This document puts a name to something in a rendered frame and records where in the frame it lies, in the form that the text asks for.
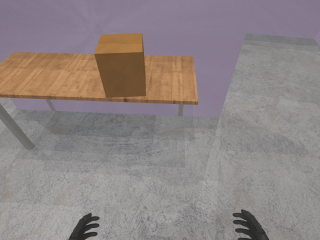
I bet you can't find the right robot hand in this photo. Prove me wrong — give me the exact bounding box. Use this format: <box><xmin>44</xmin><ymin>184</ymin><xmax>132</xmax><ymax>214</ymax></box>
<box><xmin>232</xmin><ymin>209</ymin><xmax>269</xmax><ymax>240</ymax></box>

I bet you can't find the carton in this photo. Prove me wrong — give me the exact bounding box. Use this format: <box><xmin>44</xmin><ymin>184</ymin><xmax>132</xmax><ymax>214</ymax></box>
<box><xmin>94</xmin><ymin>33</ymin><xmax>146</xmax><ymax>98</ymax></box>

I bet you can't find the left robot hand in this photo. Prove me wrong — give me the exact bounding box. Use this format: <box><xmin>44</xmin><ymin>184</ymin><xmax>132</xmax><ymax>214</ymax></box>
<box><xmin>68</xmin><ymin>213</ymin><xmax>100</xmax><ymax>240</ymax></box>

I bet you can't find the table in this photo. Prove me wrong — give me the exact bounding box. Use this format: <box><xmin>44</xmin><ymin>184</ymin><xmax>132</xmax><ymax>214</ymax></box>
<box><xmin>0</xmin><ymin>52</ymin><xmax>199</xmax><ymax>150</ymax></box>

